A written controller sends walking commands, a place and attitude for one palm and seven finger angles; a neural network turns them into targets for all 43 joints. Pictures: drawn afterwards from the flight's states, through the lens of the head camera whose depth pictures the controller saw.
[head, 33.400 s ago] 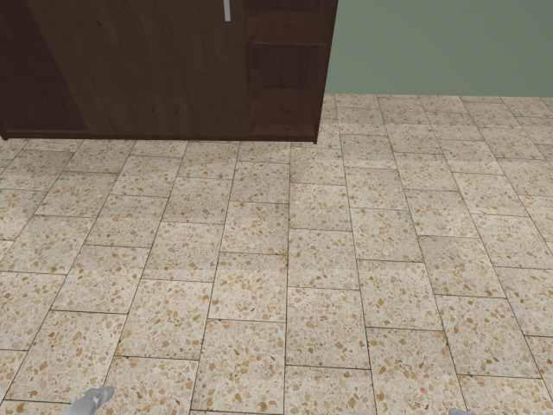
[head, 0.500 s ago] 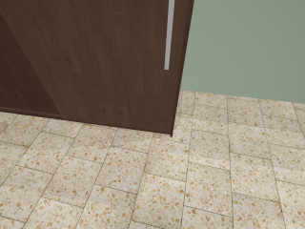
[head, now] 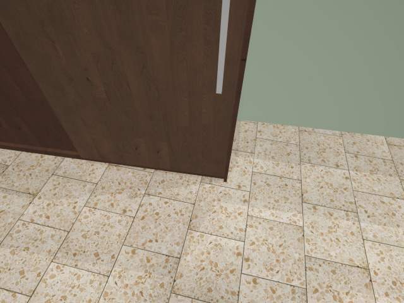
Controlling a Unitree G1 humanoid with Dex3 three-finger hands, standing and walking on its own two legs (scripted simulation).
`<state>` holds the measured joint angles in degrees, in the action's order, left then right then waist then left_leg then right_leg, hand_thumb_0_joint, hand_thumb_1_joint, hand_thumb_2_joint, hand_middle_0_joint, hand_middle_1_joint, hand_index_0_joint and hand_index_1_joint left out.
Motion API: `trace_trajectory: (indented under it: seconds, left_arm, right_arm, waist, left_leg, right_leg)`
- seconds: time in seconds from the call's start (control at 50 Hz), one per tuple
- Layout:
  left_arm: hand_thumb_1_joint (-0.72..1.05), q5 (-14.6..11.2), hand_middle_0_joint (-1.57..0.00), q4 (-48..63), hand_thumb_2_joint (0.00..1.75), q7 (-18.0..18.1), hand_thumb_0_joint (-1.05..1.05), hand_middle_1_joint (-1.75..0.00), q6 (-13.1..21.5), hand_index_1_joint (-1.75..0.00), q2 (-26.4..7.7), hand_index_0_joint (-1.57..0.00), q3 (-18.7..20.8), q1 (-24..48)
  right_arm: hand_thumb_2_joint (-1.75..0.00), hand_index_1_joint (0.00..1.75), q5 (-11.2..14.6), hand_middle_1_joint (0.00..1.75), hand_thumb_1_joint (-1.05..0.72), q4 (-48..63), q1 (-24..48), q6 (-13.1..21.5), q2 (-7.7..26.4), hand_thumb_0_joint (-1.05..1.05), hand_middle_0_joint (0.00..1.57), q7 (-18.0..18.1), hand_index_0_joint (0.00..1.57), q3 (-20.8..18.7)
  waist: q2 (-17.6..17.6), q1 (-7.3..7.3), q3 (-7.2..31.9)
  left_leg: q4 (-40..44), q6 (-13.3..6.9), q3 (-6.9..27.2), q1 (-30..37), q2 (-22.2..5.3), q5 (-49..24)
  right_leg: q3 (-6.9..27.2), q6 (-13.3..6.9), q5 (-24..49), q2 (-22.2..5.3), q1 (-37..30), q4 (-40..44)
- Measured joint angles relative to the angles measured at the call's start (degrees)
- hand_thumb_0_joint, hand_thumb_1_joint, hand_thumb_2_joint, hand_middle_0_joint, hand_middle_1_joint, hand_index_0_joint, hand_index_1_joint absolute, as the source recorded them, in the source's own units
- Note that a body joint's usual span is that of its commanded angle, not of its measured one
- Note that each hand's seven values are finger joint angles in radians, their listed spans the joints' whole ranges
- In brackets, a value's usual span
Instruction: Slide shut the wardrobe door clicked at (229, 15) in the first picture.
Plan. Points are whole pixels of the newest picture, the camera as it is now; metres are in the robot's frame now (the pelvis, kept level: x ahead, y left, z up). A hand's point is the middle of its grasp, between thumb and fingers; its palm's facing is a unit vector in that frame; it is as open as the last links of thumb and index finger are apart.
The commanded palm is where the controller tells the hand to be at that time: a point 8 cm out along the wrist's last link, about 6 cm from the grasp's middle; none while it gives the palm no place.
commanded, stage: look to check the result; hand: left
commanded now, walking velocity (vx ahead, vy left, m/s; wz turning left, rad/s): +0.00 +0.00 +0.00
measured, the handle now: (222, 48) +0.85 -0.02 +0.07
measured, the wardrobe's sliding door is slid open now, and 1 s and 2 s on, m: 0.00 0.00 0.00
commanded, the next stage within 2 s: stand and wait in 0.02 s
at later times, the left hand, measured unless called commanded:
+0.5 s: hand out of the picture +0.09 +0.24 -0.15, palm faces -0.01 -0.94 -0.33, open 7.4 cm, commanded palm none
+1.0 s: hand out of the picture +0.10 +0.23 -0.16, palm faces -0.02 -0.95 -0.32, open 7.4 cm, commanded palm none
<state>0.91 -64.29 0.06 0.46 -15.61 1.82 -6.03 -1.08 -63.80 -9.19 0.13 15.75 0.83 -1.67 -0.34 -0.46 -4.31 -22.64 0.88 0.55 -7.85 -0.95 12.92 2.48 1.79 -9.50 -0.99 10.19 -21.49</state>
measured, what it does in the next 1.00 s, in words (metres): stands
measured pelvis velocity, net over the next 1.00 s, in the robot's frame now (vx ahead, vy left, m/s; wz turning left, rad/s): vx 0.01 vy -0.01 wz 0.00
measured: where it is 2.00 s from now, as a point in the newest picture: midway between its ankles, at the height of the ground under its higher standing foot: outside the picture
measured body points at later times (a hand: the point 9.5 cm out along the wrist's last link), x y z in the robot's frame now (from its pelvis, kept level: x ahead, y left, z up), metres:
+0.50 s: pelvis +0.01 +0.00 +0.00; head +0.03 -0.01 +0.45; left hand +0.10 +0.29 -0.13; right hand +0.09 -0.30 -0.13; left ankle -0.01 +0.13 -0.74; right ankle +0.03 -0.14 -0.74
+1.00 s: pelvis +0.01 -0.01 +0.00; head +0.03 -0.01 +0.45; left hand +0.10 +0.28 -0.13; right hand +0.08 -0.30 -0.13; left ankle -0.01 +0.13 -0.74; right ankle +0.03 -0.14 -0.74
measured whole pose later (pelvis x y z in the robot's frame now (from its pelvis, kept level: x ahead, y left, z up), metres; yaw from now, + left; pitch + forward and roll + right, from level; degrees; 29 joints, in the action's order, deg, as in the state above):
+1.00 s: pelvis +0.01 -0.01 +0.00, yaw +0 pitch -2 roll +0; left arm 0.8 -64.4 -0.4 0.7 -18.4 1.1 -4.5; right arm -0.9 -64.4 -6.5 0.3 18.8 0.3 -0.9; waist -0.2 -0.5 -4.3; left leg -19.3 1.5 0.9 -5.3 -1.5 12.1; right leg 1.9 1.2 -9.2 -0.5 7.9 -18.9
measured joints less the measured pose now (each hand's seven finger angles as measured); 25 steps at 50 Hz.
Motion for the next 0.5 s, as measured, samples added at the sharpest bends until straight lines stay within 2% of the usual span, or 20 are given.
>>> trace_trajectory:
  seconds: [0.24,0.5]
  left_arm:
    - [0.90,-0.02,-0.20,0.13,0.90,-0.30,0.01,-0.30,0.11,-0.30,-2.11,-0.21,-0.24,1.32]
    - [0.90,-0.07,-0.20,0.02,0.90,-0.45,0.01,-0.30,0.18,-0.30,-3.03,-0.21,-0.57,1.68]
  right_arm:
    - [-0.89,0.30,0.12,0.30,-0.90,0.43,2.58,0.23,2.41,0.01,0.20,-0.34,0.20,0.29]
    - [-0.89,0.30,0.15,0.30,-0.90,0.28,3.70,0.15,3.32,0.01,0.20,-0.59,0.20,0.59]
  waist:
    - [-0.04,0.17,0.06]
    - [-0.17,0.23,0.05]
  left_leg:
    - [1.64,0.13,0.16,1.01,0.03,-0.59]
    - [2.71,0.38,0.37,1.81,-0.22,-0.80]
  right_leg:
    - [-0.20,-0.09,0.21,-0.08,-0.81,1.05]
    - [-0.46,-0.34,0.27,0.13,-1.57,1.91]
